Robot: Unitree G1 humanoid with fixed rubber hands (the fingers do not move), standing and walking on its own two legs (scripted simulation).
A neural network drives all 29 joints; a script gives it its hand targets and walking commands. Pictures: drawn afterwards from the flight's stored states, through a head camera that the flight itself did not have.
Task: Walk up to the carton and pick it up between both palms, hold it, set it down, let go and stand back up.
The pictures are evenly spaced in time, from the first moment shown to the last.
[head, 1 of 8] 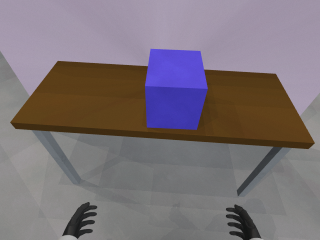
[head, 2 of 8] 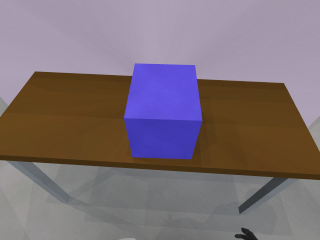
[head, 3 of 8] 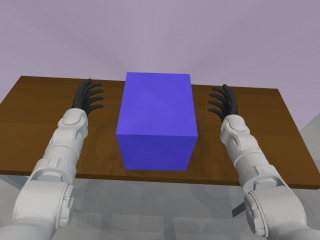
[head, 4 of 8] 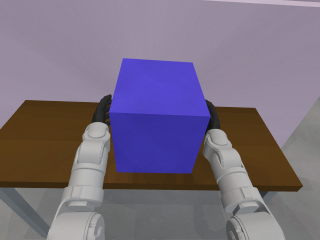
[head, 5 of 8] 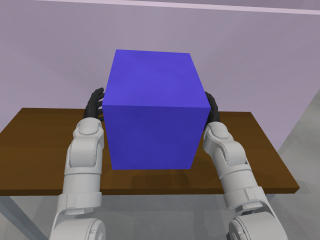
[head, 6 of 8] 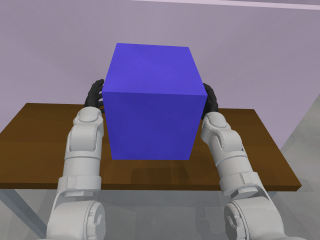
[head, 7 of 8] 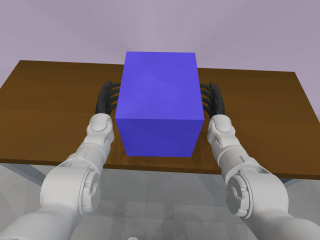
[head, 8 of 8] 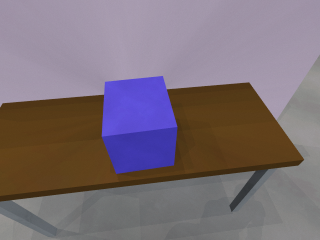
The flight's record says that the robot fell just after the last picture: no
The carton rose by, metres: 0.22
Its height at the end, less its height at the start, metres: +0.00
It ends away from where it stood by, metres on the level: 0.01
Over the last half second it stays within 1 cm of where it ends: yes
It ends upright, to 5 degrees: yes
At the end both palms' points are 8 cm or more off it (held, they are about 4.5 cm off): yes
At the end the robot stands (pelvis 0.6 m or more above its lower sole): yes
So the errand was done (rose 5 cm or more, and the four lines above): yes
